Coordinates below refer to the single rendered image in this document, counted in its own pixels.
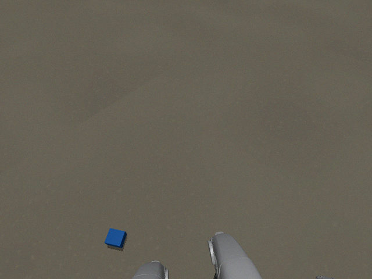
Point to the small box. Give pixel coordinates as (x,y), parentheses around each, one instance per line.
(115,238)

